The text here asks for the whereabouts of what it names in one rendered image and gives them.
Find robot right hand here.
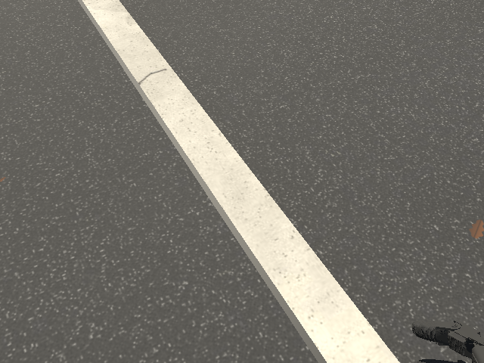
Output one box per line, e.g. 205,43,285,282
412,320,484,363

